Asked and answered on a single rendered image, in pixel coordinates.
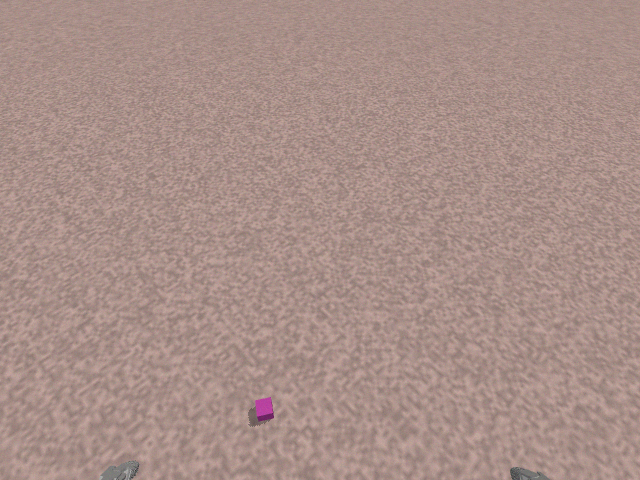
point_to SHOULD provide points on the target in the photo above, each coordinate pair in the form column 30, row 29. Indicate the left robot hand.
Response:
column 125, row 471

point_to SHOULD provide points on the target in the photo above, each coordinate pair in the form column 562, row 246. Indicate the cube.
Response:
column 264, row 409

